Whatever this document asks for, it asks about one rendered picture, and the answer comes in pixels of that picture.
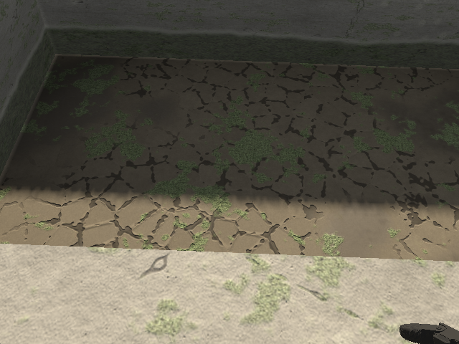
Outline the robot right hand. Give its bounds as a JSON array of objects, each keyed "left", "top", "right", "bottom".
[{"left": 399, "top": 322, "right": 459, "bottom": 344}]

